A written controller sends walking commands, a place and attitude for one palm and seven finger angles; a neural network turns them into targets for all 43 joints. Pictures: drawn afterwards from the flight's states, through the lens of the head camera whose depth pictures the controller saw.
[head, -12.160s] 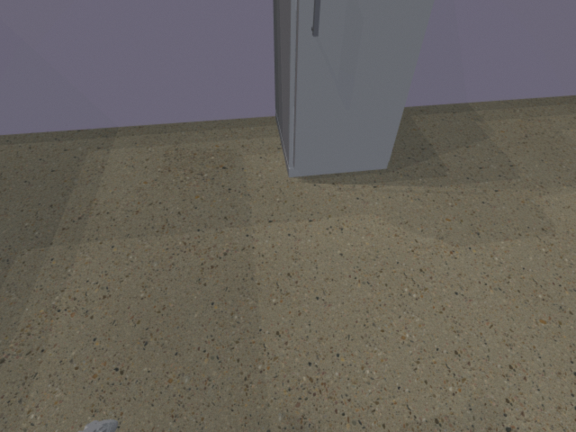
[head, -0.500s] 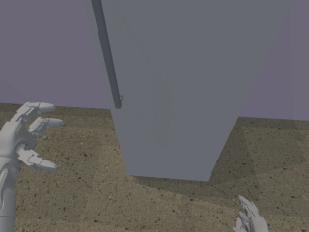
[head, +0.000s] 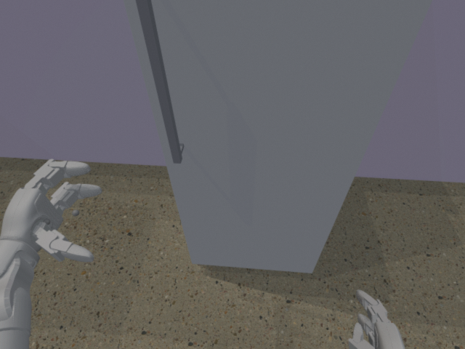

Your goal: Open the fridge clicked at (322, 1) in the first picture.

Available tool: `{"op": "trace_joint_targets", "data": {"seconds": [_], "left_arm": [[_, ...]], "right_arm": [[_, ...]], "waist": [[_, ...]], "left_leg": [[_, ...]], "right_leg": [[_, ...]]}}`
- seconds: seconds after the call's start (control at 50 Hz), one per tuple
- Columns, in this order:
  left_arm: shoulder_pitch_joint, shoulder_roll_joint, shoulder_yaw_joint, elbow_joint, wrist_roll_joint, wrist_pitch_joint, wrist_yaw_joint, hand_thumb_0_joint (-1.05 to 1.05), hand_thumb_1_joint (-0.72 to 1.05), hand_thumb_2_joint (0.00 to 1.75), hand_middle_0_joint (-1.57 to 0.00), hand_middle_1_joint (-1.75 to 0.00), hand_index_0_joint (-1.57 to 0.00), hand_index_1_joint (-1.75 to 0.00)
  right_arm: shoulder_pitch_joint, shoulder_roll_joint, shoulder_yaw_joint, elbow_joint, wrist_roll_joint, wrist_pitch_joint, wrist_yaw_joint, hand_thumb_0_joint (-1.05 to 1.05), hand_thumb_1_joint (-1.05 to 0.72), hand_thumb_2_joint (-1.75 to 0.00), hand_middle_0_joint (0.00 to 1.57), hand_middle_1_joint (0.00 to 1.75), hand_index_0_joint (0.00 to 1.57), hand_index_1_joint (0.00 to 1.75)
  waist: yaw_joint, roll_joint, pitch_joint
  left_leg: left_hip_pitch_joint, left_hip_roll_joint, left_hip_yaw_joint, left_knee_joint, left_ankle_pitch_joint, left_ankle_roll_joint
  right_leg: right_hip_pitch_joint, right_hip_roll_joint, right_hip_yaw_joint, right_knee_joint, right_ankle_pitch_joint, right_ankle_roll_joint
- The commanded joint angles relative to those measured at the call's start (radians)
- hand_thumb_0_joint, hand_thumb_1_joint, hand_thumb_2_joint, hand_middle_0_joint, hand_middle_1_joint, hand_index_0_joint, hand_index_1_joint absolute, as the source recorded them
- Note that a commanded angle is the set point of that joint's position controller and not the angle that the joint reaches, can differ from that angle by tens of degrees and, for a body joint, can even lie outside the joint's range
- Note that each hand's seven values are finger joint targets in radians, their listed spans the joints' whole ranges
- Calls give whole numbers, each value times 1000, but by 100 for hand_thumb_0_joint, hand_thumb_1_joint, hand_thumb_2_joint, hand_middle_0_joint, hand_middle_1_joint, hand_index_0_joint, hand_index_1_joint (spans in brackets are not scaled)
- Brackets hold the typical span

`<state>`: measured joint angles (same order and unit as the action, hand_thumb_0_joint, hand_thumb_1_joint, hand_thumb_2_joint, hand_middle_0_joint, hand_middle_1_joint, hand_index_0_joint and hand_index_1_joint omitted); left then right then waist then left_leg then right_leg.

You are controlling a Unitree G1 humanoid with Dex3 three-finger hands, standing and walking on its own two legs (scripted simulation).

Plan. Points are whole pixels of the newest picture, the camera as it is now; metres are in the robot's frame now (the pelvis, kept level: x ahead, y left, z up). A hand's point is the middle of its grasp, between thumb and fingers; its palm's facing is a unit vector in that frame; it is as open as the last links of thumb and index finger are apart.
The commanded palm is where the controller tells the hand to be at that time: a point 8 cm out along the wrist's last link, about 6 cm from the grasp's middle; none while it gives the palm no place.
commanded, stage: move the hooked fingers beside the handle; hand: left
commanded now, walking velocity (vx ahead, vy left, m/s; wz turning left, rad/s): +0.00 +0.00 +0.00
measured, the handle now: (165, 86) +0.55 +0.19 +0.19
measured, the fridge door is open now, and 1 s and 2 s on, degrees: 0 0 0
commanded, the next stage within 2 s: none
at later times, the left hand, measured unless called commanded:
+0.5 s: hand (100, 182) +0.34 +0.27 +0.12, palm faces +0.02 -1.00 +0.00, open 14.0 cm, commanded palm +0.32 +0.32 +0.12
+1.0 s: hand (122, 158) +0.40 +0.25 +0.12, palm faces -0.01 -1.00 +0.01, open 14.0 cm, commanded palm +0.39 +0.30 +0.11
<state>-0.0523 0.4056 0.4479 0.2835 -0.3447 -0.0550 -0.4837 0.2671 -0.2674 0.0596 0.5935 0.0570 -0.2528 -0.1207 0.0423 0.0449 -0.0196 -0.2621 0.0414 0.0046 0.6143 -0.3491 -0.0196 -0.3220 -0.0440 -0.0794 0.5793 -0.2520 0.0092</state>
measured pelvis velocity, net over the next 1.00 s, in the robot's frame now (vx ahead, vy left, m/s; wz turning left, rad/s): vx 0.00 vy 0.01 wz -0.01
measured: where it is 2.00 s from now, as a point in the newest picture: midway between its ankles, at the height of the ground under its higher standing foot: outside the picture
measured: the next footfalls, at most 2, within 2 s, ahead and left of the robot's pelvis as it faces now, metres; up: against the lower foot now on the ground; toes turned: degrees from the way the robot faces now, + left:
none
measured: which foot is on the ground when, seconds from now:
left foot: down 0.00-1.00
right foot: down 0.00-1.00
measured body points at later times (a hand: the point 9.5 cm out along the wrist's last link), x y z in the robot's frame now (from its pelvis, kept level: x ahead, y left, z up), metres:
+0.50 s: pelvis +0.00 +0.00 +0.00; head +0.02 -0.01 +0.45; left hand +0.33 +0.32 +0.12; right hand +0.13 -0.25 -0.09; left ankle -0.01 +0.13 -0.73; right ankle +0.03 -0.13 -0.73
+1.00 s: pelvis +0.00 +0.01 -0.01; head +0.05 +0.01 +0.44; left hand +0.40 +0.31 +0.12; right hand +0.11 -0.25 -0.11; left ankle -0.01 +0.13 -0.73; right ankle +0.03 -0.13 -0.73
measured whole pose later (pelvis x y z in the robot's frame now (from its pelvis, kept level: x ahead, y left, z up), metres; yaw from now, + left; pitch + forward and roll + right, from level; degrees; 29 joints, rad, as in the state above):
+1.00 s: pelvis +0.00 +0.01 -0.01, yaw -1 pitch +7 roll -1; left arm -0.56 0.47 0.40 0.80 -0.24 -0.17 -0.44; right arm 0.34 -0.28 0.05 0.61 0.05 -0.12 -0.10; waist -0.03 0.02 -0.05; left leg -0.44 0.04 0.02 0.70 -0.38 -0.01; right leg -0.50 -0.05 -0.06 0.65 -0.27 0.02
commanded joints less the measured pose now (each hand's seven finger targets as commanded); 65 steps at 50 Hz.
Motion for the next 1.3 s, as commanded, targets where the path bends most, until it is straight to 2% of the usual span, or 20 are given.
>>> {"op": "trace_joint_targets", "data": {"seconds": [0.0, 0.08, 0.2, 0.24, 0.28, 0.32, 0.36, 0.46, 0.56, 0.62, 0.66, 0.72, 0.74, 0.9, 0.94, 1.06, 1.12, 1.16, 1.18, 1.28], "left_arm": [[-281, 260, 75, -211, -28, -62, 5, 0, -50, 30, -30, -120, -30, -120], [-427, 263, 45, -161, -12, -73, 15, 0, -50, 30, -30, -120, -30, -120], [-469, 293, 52, -58, 7, -85, 18, 0, -50, 30, -30, -120, -30, -120], [-493, 317, 63, 5, 9, -81, 14, 0, -50, 30, -30, -120, -30, -120], [-542, 326, 65, 62, 13, -80, 11, 0, -50, 30, -30, -120, -30, -120], [-550, 358, 89, 54, 14, -98, 11, 0, -50, 30, -30, -120, -30, -120], [-581, 331, 59, 37, 19, -112, 9, 0, -50, 30, -30, -120, -30, -120], [-597, 353, 77, 135, 21, -111, 8, 0, -50, 30, -30, -120, -30, -120], [-755, 370, 50, 135, 48, -137, 22, 0, -50, 30, -30, -120, -30, -120], [-719, 344, 42, 131, 40, -159, 28, 0, -50, 30, -30, -120, -30, -120], [-718, 332, 37, 198, 41, -149, 27, 0, -50, 30, -30, -120, -30, -120], [-750, 362, 49, 237, 52, -142, 29, 0, -50, 30, -30, -120, -30, -120], [-750, 395, 77, 236, 60, -141, 33, 0, -50, 30, -30, -120, -30, -120], [-891, 321, -8, 280, 74, -176, 44, 0, -50, 30, -30, -120, -30, -120], [-916, 339, -1, 336, 79, -171, 49, 0, -50, 30, -30, -120, -30, -120], [-1056, 377, -7, 402, 118, -200, 66, 0, -50, 30, -30, -120, -30, -120], [-1059, 429, 41, 454, 115, -231, 67, 0, -50, 30, -30, -120, -30, -120], [-1075, 400, 10, 479, 121, -236, 58, 0, -50, 30, -30, -120, -30, -120], [-1084, 426, 25, 486, 127, -239, 57, 0, -50, 30, -30, -120, -30, -120], [-1132, 387, -14, 513, 129, -237, 54, 0, -50, 30, -30, -120, -30, -120]], "right_arm": [[-84, -130, -50, -149, 3, -61, -13, 0, -90, -90, 20, 30, 20, 30], [-72, -132, -50, -132, 5, -57, -26, 0, -90, -90, 20, 30, 20, 30], [-61, -136, -50, -126, 2, -48, -26, 0, -90, -90, 20, 30, 20, 30], [-54, -145, -50, -124, 3, -38, -23, 0, -90, -90, 20, 30, 20, 30], [-45, -147, -51, -122, 4, -30, -21, 0, -90, -90, 20, 30, 20, 30], [-36, -151, -54, -131, -2, -24, -14, 0, -90, -90, 20, 30, 20, 30], [-35, -147, -54, -139, -1, -22, -7, 0, -90, -90, 20, 30, 20, 30], [0, -161, -62, -127, 1, -1, -3, 0, -90, -90, 20, 30, 20, 30], [21, -161, -64, -124, -2, 17, -1, 0, -90, -90, 20, 30, 20, 30], [40, -160, -69, -125, -6, 22, 3, 0, -90, -90, 20, 30, 20, 30], [47, -162, -68, -114, -4, 31, 5, 0, -90, -90, 20, 30, 20, 30], [57, -170, -70, -113, -6, 48, 8, 0, -90, -90, 20, 30, 20, 30], [59, -169, -71, -115, -7, 52, 11, 0, -90, -90, 20, 30, 20, 30], [88, -164, -73, -100, -8, 78, 14, 0, -90, -90, 20, 30, 20, 30], [98, -171, -73, -91, -7, 87, 14, 0, -90, -90, 20, 30, 20, 30], [125, -172, -73, -82, -16, 117, 20, 0, -90, -90, 20, 30, 20, 30], [145, -177, -75, -72, -20, 132, 22, 0, -90, -90, 20, 30, 20, 30], [147, -173, -75, -72, -19, 139, 27, 0, -90, -90, 20, 30, 20, 30], [154, -178, -77, -68, -18, 144, 27, 0, -90, -90, 20, 30, 20, 30], [175, -180, -82, -64, -19, 165, 31, 0, -90, -90, 20, 30, 20, 30]], "waist": [[-16, 23, -148], [-39, 21, -144], [-31, 32, -180], [-33, -18, -175], [-39, -5, -168], [-24, 0, -227], [-28, 50, -256], [-39, -16, -231], [-57, 50, -285], [-49, 29, -334], [-56, 6, -295], [-53, -3, -288], [-44, 35, -304], [-83, 44, -327], [-91, -7, -309], [-103, 34, -371], [-98, 2, -390], [-106, 44, -397], [-103, 45, -395], [-125, 46, -393]], "left_leg": [[-41, -48, 4, -112, 162, 31], [-38, -47, -3, -110, 133, 31], [-55, -48, -1, -101, 158, 29], [-92, -47, 2, -96, 139, 30], [-105, -47, 3, -91, 124, 29], [-104, -49, 7, -79, 163, 30], [-87, -50, 7, -77, 189, 28], [-130, -45, 11, -67, 177, 30], [-113, -47, 4, -59, 171, 30], [-86, -44, 3, -47, 240, 31], [-113, -42, 3, -50, 224, 29], [-136, -44, 5, -49, 228, 30], [-135, -44, 4, -47, 240, 28], [-102, -37, -3, -28, 263, 24], [-131, -36, -5, -25, 241, 28], [-144, -41, -5, 0, 259, 28], [-158, -36, -5, 13, 286, 30], [-160, -38, 1, 17, 291, 29], [-168, -36, -1, 18, 287, 27], [-159, -32, -5, 25, 293, 29]], "right_leg": [[111, 40, 28, -77, 103, -19], [79, 40, 29, -77, 69, -18], [95, 34, 32, -59, 104, -24], [96, 32, 39, -59, 84, -20], [75, 31, 41, -56, 68, -22], [113, 31, 47, -38, 110, -25], [107, 32, 42, -23, 153, -29], [79, 35, 42, -16, 156, -24], [62, 38, 46, -7, 136, -30], [87, 46, 38, 11, 208, -33], [68, 45, 37, 10, 211, -30], [70, 42, 36, 15, 214, -32], [74, 40, 39, 20, 228, -34], [12, 49, 31, 31, 237, -35], [7, 48, 31, 31, 224, -32], [6, 44, 40, 53, 248, -32], [27, 49, 40, 65, 278, -34], [12, 48, 44, 69, 292, -32], [5, 47, 42, 71, 284, -32], [-37, 52, 37, 72, 277, -30]]}}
